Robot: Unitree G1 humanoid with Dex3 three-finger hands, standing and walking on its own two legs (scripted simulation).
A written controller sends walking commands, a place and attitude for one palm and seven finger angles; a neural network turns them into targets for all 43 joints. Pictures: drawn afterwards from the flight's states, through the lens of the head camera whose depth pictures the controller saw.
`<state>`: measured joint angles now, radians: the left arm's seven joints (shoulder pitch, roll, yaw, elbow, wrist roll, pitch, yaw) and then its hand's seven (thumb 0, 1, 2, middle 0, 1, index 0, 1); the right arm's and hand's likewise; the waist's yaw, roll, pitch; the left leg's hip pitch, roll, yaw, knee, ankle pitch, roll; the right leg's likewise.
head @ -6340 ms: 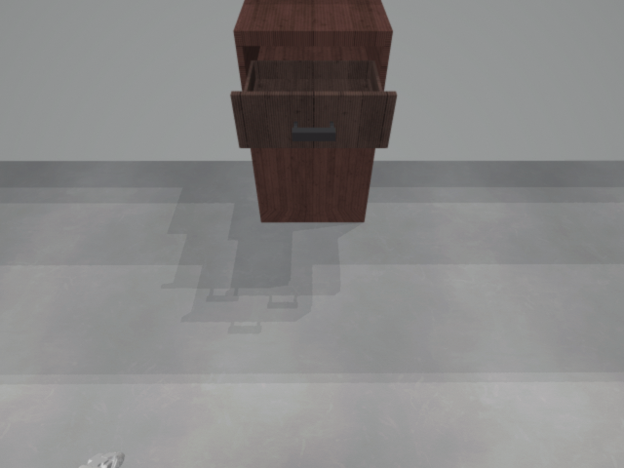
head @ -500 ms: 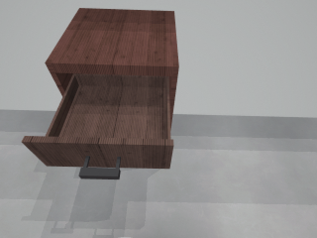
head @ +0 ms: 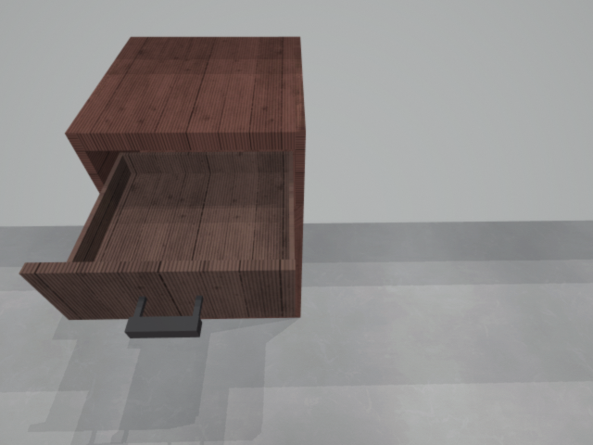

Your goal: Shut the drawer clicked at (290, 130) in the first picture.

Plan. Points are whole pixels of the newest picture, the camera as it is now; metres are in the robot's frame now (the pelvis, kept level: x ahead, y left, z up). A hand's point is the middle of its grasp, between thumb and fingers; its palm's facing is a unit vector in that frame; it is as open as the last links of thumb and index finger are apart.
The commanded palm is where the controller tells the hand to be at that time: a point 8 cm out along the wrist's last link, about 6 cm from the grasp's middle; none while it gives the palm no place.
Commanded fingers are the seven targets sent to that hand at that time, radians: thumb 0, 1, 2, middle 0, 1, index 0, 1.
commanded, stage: look again from close up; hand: left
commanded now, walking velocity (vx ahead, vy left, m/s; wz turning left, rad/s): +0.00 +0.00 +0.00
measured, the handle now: (167, 314) +0.32 +0.23 -0.07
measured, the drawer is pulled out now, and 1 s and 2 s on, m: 0.29 0.29 0.29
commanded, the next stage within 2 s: raise the hand and make a fist in 0.60 s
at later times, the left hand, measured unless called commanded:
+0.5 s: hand out of the picture +0.00 +0.19 -0.17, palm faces -0.01 -0.98 -0.19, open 7.4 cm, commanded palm none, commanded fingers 0.00 0.90 0.90 -0.20 -0.30 -0.20 -0.30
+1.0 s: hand (174, 388) +0.19 +0.16 +0.01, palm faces +0.02 -1.00 +0.06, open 6.6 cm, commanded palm +0.10 +0.24 -0.05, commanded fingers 0.00 0.90 0.90 -0.52 -0.65 -0.52 -0.65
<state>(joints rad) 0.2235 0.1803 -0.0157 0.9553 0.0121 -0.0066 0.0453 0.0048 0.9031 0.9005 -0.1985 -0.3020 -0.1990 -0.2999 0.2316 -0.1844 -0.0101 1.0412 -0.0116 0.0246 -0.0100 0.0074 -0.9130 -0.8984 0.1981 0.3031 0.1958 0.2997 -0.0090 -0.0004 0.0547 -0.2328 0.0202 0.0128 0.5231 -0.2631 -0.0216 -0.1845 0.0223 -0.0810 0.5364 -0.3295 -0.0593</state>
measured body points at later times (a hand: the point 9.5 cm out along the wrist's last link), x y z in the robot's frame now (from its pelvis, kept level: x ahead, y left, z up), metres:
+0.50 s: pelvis +0.01 +0.02 +0.01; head +0.03 +0.03 +0.46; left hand +0.01 +0.25 -0.15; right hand +0.01 -0.20 -0.15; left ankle +0.01 +0.13 -0.73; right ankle -0.02 -0.07 -0.73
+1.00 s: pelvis -0.02 +0.04 -0.04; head -0.01 +0.04 +0.41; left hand +0.18 +0.22 +0.01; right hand +0.17 -0.22 -0.10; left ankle +0.01 +0.13 -0.73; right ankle -0.02 -0.08 -0.73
